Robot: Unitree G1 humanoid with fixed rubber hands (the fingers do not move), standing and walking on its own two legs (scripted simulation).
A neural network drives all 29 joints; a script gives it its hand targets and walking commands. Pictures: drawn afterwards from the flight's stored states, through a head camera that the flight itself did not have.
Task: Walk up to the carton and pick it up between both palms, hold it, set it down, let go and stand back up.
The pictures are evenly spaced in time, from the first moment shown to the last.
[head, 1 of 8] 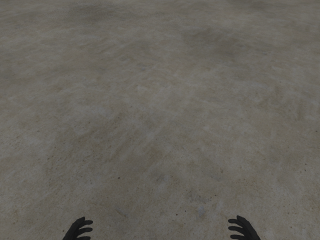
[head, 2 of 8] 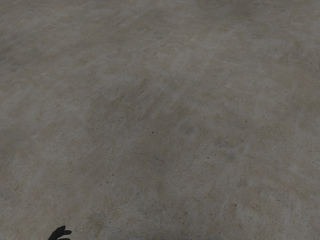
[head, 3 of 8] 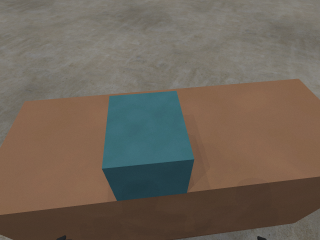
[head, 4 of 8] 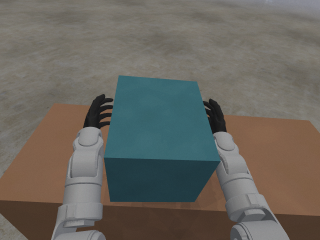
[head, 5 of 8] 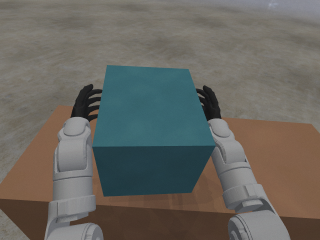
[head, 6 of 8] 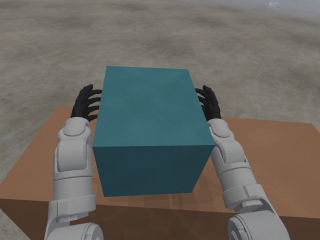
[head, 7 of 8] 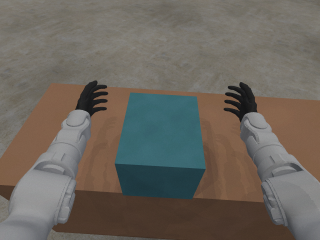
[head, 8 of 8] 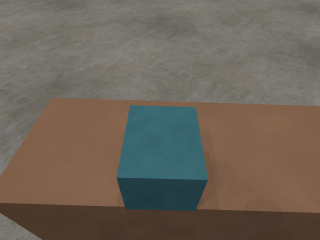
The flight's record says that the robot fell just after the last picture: no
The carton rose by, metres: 0.20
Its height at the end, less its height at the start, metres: +0.00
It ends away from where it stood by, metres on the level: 0.00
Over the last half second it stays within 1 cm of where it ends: yes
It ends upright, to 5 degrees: yes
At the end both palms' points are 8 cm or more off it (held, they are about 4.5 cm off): yes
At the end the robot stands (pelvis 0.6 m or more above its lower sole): yes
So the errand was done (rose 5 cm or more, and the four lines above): yes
